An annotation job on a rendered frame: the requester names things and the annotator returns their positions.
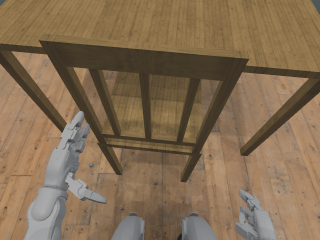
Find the table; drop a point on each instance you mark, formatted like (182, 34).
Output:
(282, 38)

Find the robot right hand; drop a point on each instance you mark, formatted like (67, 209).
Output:
(259, 226)

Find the robot left hand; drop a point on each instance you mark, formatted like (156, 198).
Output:
(64, 157)

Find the chair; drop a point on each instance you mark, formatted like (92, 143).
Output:
(156, 101)

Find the robot left shin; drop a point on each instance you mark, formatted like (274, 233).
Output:
(133, 214)

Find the robot left thigh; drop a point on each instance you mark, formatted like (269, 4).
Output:
(130, 228)

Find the left robot forearm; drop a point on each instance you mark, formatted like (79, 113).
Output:
(46, 213)

